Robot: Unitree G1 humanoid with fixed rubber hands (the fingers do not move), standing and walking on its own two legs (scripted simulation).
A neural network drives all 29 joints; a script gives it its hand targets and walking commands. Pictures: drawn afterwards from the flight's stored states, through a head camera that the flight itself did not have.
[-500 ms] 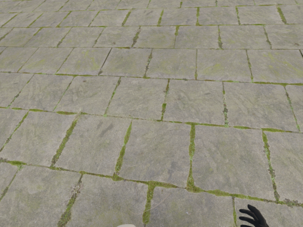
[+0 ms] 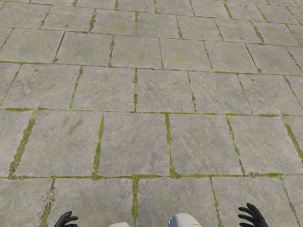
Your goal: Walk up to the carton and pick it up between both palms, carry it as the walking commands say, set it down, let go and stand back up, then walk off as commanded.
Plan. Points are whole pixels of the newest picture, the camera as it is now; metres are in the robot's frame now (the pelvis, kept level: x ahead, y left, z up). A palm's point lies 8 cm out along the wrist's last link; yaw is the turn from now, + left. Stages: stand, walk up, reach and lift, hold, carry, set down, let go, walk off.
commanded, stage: walk off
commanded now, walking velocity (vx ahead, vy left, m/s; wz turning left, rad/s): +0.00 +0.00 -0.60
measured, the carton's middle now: out of the picture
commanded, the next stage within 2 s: none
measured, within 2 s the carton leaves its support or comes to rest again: neither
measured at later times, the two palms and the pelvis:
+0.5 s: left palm (63, 217) +0.15 +0.24 -0.12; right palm out of the picture -0.03 -0.26 -0.13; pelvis -0.05 +0.03 -0.02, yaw -19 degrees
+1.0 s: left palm (42, 213) +0.16 +0.30 -0.12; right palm out of the picture -0.05 -0.19 -0.10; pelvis -0.06 +0.11 -0.01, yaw -31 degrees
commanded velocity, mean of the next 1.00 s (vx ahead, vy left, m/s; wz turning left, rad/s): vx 0.00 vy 0.00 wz -0.60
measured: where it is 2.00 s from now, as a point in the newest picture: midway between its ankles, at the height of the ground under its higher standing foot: outside the picture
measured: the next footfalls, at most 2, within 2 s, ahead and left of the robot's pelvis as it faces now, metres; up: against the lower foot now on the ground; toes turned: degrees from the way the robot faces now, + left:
right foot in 0.50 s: -0.02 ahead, -0.08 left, +0.00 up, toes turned -23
left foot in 0.98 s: +0.04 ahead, +0.19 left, +0.00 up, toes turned -29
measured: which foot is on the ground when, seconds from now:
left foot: down 0.00-0.54, up 0.56-0.96, down 0.98-1.00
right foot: up 0.00-0.48, down 0.50-0.98, up 1.00-1.00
